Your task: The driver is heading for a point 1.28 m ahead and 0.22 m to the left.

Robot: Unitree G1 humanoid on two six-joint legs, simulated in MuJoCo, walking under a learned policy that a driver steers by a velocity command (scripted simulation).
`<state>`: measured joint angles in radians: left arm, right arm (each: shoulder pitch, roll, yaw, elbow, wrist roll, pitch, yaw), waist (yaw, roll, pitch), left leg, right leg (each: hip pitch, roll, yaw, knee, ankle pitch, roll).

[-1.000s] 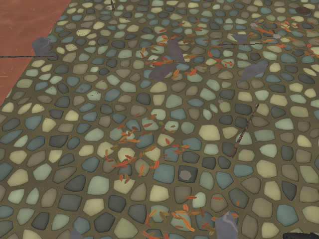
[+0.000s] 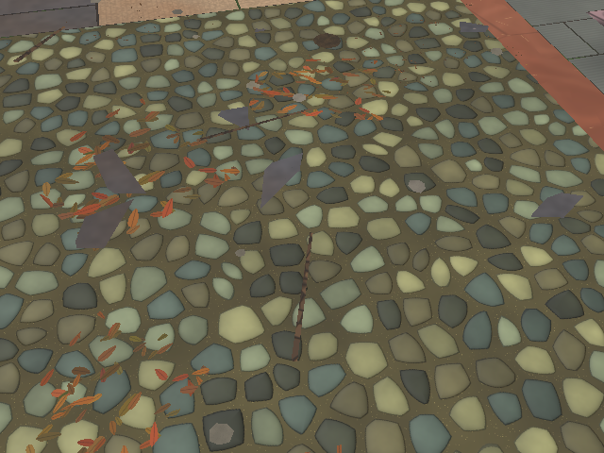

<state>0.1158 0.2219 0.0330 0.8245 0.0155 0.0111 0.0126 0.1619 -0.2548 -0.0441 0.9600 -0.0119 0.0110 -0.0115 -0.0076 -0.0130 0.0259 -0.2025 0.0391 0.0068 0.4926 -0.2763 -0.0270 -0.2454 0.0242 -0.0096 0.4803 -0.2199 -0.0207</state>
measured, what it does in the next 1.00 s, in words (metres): stands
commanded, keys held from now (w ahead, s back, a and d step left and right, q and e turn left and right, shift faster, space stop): no key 1.00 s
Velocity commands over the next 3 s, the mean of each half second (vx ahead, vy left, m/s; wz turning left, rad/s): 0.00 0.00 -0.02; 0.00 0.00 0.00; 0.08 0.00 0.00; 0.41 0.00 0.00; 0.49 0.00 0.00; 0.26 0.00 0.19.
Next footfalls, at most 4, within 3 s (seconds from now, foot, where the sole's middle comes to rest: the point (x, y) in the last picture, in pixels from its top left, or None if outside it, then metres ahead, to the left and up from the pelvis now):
2.00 left None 0.46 0.13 -0.77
2.54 right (352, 346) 0.78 -0.11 -0.77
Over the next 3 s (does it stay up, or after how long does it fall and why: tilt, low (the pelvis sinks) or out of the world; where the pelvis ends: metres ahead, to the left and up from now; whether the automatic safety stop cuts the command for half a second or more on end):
stays up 0.77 -0.01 0.00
